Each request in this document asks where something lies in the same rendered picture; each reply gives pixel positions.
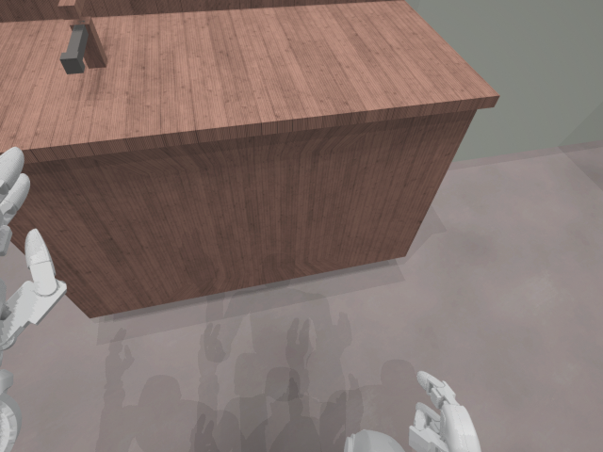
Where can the robot left forearm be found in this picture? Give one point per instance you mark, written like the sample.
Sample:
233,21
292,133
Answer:
10,413

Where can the robot right thigh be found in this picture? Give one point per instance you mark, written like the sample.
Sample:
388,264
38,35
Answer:
371,441

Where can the counter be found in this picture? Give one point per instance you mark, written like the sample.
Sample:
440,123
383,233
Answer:
215,145

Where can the left robot hand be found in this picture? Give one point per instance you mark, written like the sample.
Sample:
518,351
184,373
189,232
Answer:
31,303

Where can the right robot hand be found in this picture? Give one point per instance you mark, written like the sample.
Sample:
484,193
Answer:
451,431

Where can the tap lever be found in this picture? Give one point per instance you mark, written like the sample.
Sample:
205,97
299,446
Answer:
72,60

